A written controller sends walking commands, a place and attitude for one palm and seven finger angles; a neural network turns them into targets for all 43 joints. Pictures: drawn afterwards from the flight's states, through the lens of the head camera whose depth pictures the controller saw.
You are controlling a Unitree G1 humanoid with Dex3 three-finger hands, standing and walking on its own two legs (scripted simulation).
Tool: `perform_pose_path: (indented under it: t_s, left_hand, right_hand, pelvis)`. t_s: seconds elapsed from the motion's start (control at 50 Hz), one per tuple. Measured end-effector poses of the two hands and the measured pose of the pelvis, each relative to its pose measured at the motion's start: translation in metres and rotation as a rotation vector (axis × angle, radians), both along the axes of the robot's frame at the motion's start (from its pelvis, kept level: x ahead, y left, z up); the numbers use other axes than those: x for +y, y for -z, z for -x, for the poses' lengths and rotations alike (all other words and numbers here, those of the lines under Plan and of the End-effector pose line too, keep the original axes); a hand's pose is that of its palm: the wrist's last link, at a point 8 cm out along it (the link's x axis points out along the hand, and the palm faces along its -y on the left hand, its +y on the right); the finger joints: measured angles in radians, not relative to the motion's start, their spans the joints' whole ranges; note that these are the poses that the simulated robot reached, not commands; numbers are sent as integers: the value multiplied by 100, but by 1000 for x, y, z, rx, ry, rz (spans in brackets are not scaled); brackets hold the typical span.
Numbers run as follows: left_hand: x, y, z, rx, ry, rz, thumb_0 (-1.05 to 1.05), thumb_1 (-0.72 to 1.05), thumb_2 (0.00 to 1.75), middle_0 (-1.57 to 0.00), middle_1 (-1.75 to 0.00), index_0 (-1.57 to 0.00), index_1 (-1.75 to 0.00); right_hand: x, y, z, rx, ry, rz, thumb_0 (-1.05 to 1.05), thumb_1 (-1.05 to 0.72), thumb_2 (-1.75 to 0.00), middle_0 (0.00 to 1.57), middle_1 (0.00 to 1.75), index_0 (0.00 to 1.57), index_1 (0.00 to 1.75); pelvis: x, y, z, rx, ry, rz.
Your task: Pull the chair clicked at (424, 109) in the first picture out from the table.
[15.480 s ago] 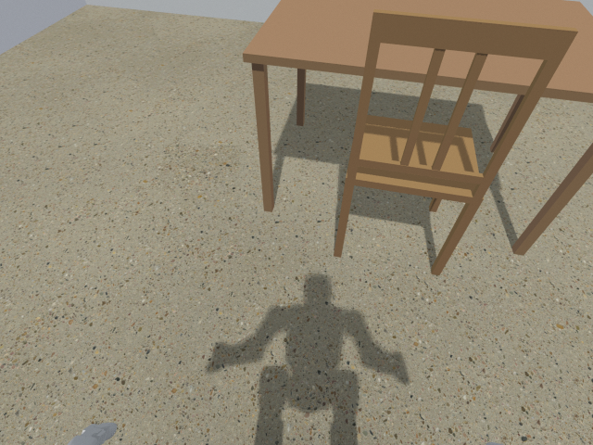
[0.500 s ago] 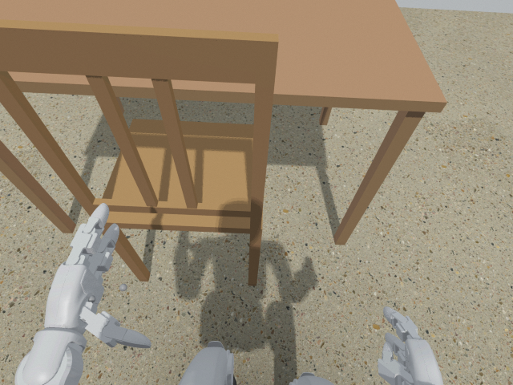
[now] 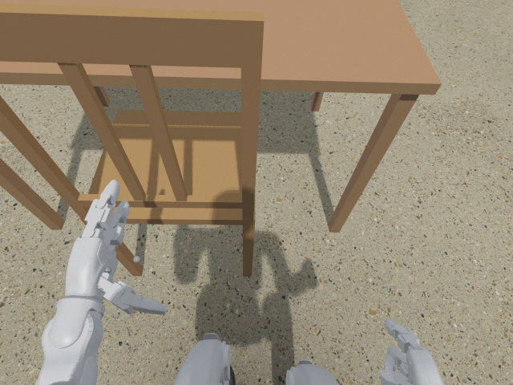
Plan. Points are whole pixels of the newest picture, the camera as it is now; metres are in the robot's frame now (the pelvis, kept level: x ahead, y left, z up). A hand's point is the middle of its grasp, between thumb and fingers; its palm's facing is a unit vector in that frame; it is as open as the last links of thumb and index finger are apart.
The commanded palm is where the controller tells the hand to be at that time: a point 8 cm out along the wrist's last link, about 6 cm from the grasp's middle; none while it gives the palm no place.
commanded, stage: aim the fingers beside a spindle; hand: left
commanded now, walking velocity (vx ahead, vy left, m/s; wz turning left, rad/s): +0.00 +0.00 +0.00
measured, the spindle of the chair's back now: (113, 146) +0.50 +0.28 +0.03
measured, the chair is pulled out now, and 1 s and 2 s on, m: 0.00 0.00 0.00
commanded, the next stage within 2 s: push the fingers through the gap in 1.36 s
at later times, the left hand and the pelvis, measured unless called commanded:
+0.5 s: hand (155, 238) +0.33 +0.18 +0.01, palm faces +0.03 -1.00 -0.03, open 16.9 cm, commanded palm +0.32 +0.23 +0.01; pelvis -0.01 +0.00 -0.02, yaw -1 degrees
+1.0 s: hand (173, 226) +0.36 +0.16 -0.01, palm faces +0.03 -1.00 -0.05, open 16.9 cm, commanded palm +0.34 +0.21 +0.00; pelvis +0.00 +0.00 -0.03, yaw -1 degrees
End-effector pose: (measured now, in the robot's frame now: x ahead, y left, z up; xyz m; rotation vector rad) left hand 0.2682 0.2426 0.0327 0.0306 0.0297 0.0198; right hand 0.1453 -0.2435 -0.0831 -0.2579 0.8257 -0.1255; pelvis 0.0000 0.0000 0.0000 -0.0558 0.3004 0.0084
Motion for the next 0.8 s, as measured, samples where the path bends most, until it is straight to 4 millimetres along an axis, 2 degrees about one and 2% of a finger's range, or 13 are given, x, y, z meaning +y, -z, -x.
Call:
perform_pose_path:
  t_s: [0.2, 0.46, 0.66, 0.8]
  left_hand:
    - [2, 10, -13, -7, -14, 5, -1, -50, 30, -6, -8, -6, -8]
    - [-11, 21, -38, -14, -5, 7, -1, -50, 30, -6, -8, -6, -8]
    - [-19, 31, -62, -11, -6, 3, -1, -50, 30, -6, -8, -6, -8]
    - [-27, 34, -70, -19, -2, -1, -1, -50, 30, -6, -8, -6, -8]
  right_hand:
    - [-3, 9, 5, 33, 6, 7, 1, -90, -90, 20, 30, 21, 30]
    - [-4, 20, 13, 76, 13, 11, 1, -90, -90, 20, 30, 21, 30]
    - [-7, 33, 27, 141, 29, 8, 1, -90, -90, 20, 30, 21, 30]
    - [-9, 40, 37, 184, 44, 0, 1, -91, -90, 20, 30, 21, 30]
  pelvis:
    - [0, 7, 2, 16, 2, 3]
    - [1, 15, 6, 39, 8, 3]
    - [0, 22, 6, 63, 14, 3]
    - [0, 25, 6, 75, 19, 0]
